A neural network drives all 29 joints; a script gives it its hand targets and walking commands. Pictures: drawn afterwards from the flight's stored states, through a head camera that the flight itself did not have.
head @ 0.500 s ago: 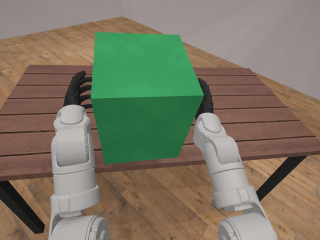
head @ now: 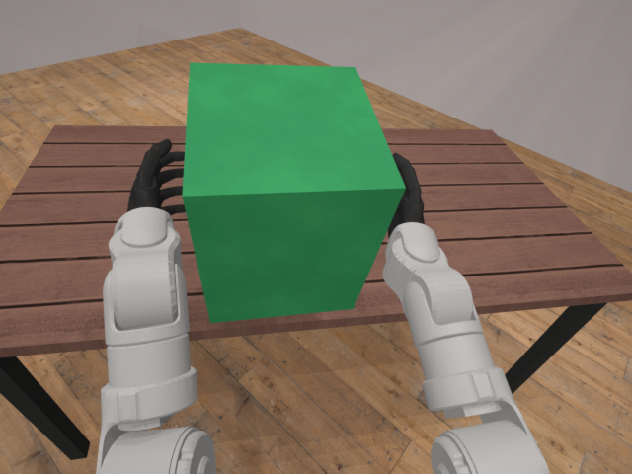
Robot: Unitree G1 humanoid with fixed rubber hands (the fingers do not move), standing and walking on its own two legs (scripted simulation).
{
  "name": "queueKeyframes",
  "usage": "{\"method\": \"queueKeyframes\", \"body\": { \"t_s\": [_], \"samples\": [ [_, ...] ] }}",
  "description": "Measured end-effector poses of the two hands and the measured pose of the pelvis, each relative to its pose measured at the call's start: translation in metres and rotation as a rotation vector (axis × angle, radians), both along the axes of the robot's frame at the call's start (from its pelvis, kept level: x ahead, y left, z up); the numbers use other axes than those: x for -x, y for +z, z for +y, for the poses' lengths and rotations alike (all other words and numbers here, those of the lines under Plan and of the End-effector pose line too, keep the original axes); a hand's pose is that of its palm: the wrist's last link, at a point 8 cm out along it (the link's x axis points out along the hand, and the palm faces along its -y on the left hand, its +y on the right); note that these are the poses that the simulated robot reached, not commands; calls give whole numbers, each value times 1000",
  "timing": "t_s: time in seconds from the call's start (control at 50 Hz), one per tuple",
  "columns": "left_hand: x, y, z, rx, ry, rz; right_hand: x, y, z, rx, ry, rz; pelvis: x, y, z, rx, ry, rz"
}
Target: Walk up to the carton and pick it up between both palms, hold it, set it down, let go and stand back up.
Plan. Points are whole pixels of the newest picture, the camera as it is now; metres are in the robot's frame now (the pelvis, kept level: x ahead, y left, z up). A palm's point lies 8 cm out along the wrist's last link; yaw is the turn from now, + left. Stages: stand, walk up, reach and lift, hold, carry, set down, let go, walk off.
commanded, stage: hold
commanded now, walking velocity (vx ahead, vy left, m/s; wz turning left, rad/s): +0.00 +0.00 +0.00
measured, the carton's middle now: (280, 199) +0.42 +0.01 +0.16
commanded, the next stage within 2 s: none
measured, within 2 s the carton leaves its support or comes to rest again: neither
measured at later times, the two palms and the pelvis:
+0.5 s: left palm (148, 214) +0.35 +0.16 +0.19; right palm (401, 222) +0.35 -0.13 +0.18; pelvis +0.00 +0.00 +0.00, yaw +0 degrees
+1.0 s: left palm (149, 211) +0.35 +0.16 +0.19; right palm (402, 220) +0.35 -0.13 +0.18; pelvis +0.00 +0.00 +0.00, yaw +0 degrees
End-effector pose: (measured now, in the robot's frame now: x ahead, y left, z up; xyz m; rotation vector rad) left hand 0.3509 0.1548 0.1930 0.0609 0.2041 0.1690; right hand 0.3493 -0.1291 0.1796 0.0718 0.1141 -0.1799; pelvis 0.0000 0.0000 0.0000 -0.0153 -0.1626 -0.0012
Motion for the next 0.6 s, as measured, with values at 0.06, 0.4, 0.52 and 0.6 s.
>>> {"method": "queueKeyframes", "body": {
  "t_s": [0.06,0.4,0.52,0.6],
  "samples": [
    [0,2,0,3,-1,-5,0,2,0,3,-2,-5,-1,0,0,-1,-2,-4],
    [2,-3,3,1,5,14,-1,-2,3,3,7,11,1,0,0,0,1,-7],
    [1,-1,2,1,2,1,0,0,2,5,1,-2,2,0,0,0,1,-3],
    [0,1,1,2,-4,-2,-1,3,1,6,-4,-4,2,0,1,0,-1,-5]
  ]
}}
